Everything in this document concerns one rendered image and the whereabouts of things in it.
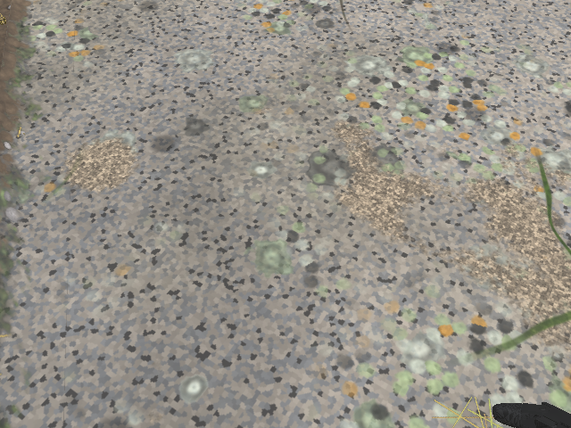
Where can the right robot hand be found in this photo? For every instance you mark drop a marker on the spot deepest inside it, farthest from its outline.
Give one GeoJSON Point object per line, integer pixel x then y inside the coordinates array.
{"type": "Point", "coordinates": [531, 415]}

